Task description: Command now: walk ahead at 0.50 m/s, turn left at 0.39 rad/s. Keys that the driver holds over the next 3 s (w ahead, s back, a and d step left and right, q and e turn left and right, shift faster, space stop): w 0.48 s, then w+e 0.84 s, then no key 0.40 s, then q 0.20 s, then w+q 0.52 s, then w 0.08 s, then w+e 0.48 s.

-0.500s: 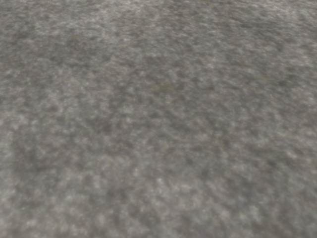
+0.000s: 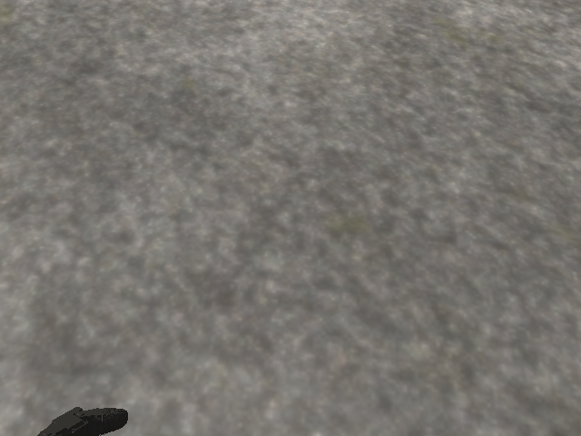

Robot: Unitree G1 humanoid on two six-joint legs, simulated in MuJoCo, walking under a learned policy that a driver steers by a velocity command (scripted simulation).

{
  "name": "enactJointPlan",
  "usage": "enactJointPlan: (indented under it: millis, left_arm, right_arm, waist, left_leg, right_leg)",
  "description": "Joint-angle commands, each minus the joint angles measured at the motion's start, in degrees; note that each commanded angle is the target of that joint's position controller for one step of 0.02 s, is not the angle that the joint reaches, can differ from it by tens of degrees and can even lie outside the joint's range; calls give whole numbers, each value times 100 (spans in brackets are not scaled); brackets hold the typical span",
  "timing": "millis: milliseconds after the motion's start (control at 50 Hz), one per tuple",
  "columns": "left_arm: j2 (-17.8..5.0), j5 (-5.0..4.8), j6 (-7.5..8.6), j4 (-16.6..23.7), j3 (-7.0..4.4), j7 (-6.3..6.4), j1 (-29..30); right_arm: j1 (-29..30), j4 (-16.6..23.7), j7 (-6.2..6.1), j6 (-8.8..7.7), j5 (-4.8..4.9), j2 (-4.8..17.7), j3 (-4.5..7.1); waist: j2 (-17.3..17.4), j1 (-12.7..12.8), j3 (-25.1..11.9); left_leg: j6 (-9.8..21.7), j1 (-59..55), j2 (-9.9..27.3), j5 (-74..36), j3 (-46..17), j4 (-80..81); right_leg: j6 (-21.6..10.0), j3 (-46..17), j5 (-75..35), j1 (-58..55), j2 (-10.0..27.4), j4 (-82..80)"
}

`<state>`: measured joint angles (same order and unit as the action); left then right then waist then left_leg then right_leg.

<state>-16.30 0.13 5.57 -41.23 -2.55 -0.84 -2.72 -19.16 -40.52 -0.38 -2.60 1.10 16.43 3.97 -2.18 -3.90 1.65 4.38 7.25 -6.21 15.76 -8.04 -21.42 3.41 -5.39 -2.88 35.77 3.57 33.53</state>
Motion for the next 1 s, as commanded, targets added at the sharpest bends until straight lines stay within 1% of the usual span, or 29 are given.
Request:
enactJointPlan:
  millis: [20,60,80,100,120,140,160,180,200,220,240,280,360,440,500,540,580,600,620,640,660,680,700,720,740,780,840,920,1000]
  left_arm:
    - [-560,-32,162,478,-137,-82,460]
    - [-671,-34,206,458,-193,-98,237]
    - [-735,-17,226,359,-245,-81,-128]
    - [-922,43,254,236,-333,-51,-721]
    - [-1280,107,262,162,-420,-30,-1559]
    - [-1570,64,177,-146,-528,-90,-2125]
    - [-1042,-107,163,-125,-391,-119,-2129]
    - [-789,-100,124,-70,-309,-95,-1788]
    - [-709,-22,84,-5,-256,-84,-1478]
    - [-606,17,62,-10,-215,-75,-1289]
    - [-516,58,70,-12,-171,-62,-1204]
    - [-495,10,91,-81,-158,-51,-1238]
    - [-790,-58,63,-252,-233,11,-1429]
    - [-883,-119,-15,-433,-234,35,-1719]
    - [-903,-157,-91,-604,-231,36,-2048]
    - [-960,-178,-164,-672,-249,63,-2110]
    - [-1104,-183,-224,-673,-298,100,-1983]
    - [-1069,-182,-235,-653,-280,110,-1899]
    - [-837,-109,-214,-566,-190,106,-1837]
    - [-238,-26,-134,-374,-7,97,-2218]
    - [-277,-150,-50,-409,15,83,-2450]
    - [-818,-280,-44,-383,-153,79,-2072]
    - [-837,-280,-61,-288,-174,81,-1691]
    - [-760,-221,-105,-264,-185,92,-1520]
    - [-695,-175,-180,-287,-221,103,-1544]
    - [-430,-190,-324,-333,-198,95,-1711]
    - [-346,-157,-419,-177,-213,105,-1437]
    - [-227,-138,-362,17,-162,-33,-837]
    - [-172,-130,-351,357,-103,-172,-44]
  right_arm:
    - [-258,165,-43,-50,11,811,220]
    - [-202,131,-43,-23,-18,837,233]
    - [-128,143,-38,-6,-22,785,214]
    - [-105,181,-24,-9,-49,595,142]
    - [-329,281,-32,-31,-135,348,35]
    - [-1043,289,-38,-99,39,101,-46]
    - [-761,209,-43,-121,91,614,34]
    - [-81,324,-32,-124,91,823,89]
    - [307,416,-34,-132,2,774,71]
    - [480,476,-16,-155,-69,695,78]
    - [423,471,7,-158,-74,605,80]
    - [288,419,28,-134,-46,413,47]
    - [884,594,31,-145,-94,210,-48]
    - [1560,707,111,-205,-46,120,-94]
    - [2035,865,189,-246,1,153,-86]
    - [2148,957,245,-298,7,239,-51]
    - [1748,870,247,-345,-10,430,37]
    - [1125,684,208,-355,-40,617,145]
    - [232,497,143,-352,-118,915,268]
    - [-557,423,77,-303,-259,1469,397]
    - [-726,330,99,-249,-205,1241,340]
    - [-419,320,100,-238,-147,862,218]
    - [-70,324,97,-239,-112,658,147]
    - [295,291,120,-258,-120,486,87]
    - [554,269,137,-304,-145,339,50]
    - [788,175,146,-392,-178,332,82]
    - [776,-6,99,-465,-212,473,152]
    - [639,-186,12,-409,-191,661,207]
    - [270,-394,-30,-293,-96,875,281]
  waist:
    - [821,-35,-183]
    - [982,124,-153]
    - [1000,338,-260]
    - [871,618,-708]
    - [109,833,-1554]
    - [-1748,641,-2022]
    - [-1055,828,-1558]
    - [-506,904,-819]
    - [-107,805,-456]
    - [-58,679,-208]
    - [-215,538,-196]
    - [-392,446,-258]
    - [-203,570,-117]
    - [-205,818,12]
    - [-191,966,151]
    - [-227,877,208]
    - [-305,553,25]
    - [-234,203,-351]
    - [-85,-213,-1064]
    - [1113,-291,-2070]
    - [1908,-254,-2587]
    - [1288,-261,-1642]
    - [1047,-142,-1020]
    - [824,44,-589]
    - [912,230,-351]
    - [910,443,-190]
    - [646,499,-18]
    - [519,322,123]
    - [392,17,378]
  left_leg:
    - [754,89,1492,-1105,-1049,273]
    - [663,-163,1632,-1422,-1243,-2]
    - [568,-188,1509,-1893,-1193,-324]
    - [400,-34,1194,-2300,-955,-1151]
    - [137,926,721,-1284,-503,-2800]
    - [-255,2863,1,1552,13,-4554]
    - [-260,3610,292,1688,-368,-5192]
    - [-241,3846,524,1169,-226,-5292]
    - [-240,3706,754,752,23,-5097]
    - [-251,3576,943,448,107,-4743]
    - [-259,3272,1092,251,150,-4494]
    - [-323,3040,1158,153,309,-4125]
    - [-485,3204,1244,-650,493,-2889]
    - [-514,2796,1072,-1706,686,-1617]
    - [-456,2655,950,-1781,716,-1159]
    - [-350,2562,874,-1462,660,-874]
    - [-218,1854,741,-1191,716,-593]
    - [-84,882,640,-1251,821,-395]
    - [158,-634,1083,-1402,482,-626]
    - [789,-2895,2597,-1169,-1456,-687]
    - [1219,-3133,3154,-181,-3146,77]
    - [989,-2404,2929,363,-2551,279]
    - [809,-1646,2700,315,-1770,431]
    - [715,-911,2449,-2,-1216,678]
    - [635,-391,2250,-341,-747,904]
    - [640,182,2142,-881,-157,1242]
    - [696,196,2163,-1581,486,1411]
    - [563,-34,2016,-1889,1269,1455]
    - [493,-578,2206,-1925,1612,1390]
  right_leg:
    - [-162,168,-51,-687,-190,-402]
    - [-371,243,473,-916,-217,-532]
    - [-514,383,547,-1400,-302,-746]
    - [-744,241,458,-2358,-102,-727]
    - [-1224,-884,384,-3981,868,-522]
    - [-2054,-3484,1936,-5431,1815,-1313]
    - [-1937,-3907,3297,-5281,1813,-1668]
    - [-1711,-3076,3216,-4606,1630,-1742]
    - [-1609,-2436,2592,-3925,1395,-1825]
    - [-1614,-2033,2010,-3435,1203,-1952]
    - [-1564,-1698,1556,-3137,1023,-2064]
    - [-1613,-1257,967,-2939,866,-2233]
    - [-1677,-658,202,-2910,844,-2492]
    - [-1488,-131,59,-2912,667,-2485]
    - [-1451,-226,80,-3147,836,-2337]
    - [-1383,-418,-65,-3397,985,-2111]
    - [-1259,-499,-661,-3460,1008,-1656]
    - [-1125,-329,-1298,-3288,776,-992]
    - [-926,-118,-931,-2581,466,212]
    - [-522,350,1242,-585,-286,2377]
    - [-443,-86,3670,357,-523,3505]
    - [-453,-253,3363,812,-204,3974]
    - [-468,-92,2874,862,34,3919]
    - [-437,-20,2498,673,195,3672]
    - [-415,-57,2209,402,346,3428]
    - [-345,-29,1878,-3,421,3315]
    - [-259,-137,1263,316,449,2902]
    - [-291,94,142,282,377,1563]
    - [-448,454,77,355,304,685]
